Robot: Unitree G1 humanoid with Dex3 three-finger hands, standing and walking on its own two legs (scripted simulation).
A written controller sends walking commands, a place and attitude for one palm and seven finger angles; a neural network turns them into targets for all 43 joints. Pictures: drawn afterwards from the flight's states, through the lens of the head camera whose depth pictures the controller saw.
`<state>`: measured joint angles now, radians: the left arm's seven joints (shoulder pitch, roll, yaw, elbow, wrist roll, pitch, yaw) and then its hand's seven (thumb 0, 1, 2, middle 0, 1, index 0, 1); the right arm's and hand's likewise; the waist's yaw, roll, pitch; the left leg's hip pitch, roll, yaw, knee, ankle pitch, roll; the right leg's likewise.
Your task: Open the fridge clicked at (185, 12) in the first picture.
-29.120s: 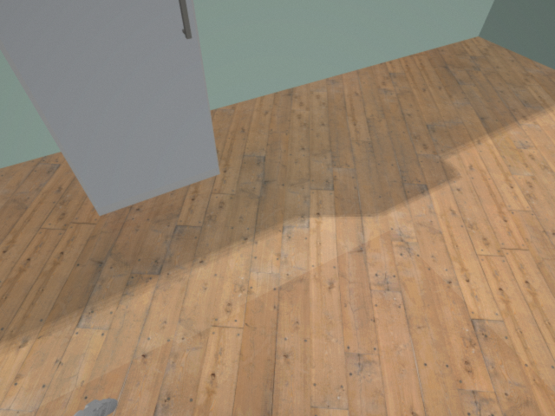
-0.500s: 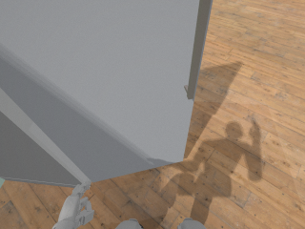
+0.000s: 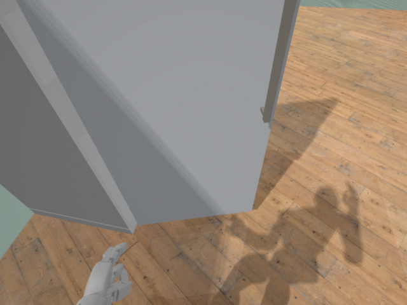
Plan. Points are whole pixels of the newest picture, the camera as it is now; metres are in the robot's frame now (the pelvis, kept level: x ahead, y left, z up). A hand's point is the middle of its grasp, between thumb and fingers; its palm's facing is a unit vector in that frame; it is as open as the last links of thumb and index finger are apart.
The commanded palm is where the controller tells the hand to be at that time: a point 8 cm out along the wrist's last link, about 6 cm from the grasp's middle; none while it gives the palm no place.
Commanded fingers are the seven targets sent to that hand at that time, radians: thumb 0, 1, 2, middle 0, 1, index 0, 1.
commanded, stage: stop stepping back and stand still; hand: right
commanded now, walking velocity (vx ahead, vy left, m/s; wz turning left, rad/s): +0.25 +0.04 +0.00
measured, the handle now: (275, 56) +0.64 -0.14 +0.17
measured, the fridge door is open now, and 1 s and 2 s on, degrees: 71 71 71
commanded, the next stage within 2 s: let the arm hang, fingers relaxed in 0.64 s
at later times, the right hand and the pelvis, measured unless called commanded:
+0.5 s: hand out of the picture +0.13 -0.28 +0.16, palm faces +0.52 +0.77 -0.37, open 7.4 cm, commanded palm +0.06 -0.31 +0.18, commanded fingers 0.00 -0.90 -0.90 0.20 0.30 0.20 0.30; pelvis -0.06 -0.01 -0.01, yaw -3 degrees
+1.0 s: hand out of the picture +0.02 -0.21 -0.16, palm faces +0.02 +0.97 -0.23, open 7.4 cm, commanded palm none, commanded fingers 0.00 -0.90 -0.90 0.20 0.30 0.20 0.30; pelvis -0.07 -0.02 -0.01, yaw -6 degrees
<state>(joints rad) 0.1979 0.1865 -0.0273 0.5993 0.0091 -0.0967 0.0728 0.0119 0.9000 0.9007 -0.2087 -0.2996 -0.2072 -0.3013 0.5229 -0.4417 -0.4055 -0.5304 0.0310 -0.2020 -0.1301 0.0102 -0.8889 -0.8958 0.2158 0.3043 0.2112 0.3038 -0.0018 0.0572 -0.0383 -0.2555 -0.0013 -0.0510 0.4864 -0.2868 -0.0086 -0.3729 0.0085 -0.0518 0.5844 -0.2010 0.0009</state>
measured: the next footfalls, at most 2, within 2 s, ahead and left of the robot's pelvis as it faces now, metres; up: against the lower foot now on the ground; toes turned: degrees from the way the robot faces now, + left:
none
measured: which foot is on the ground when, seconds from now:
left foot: down 0.00-1.00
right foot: down 0.00-1.00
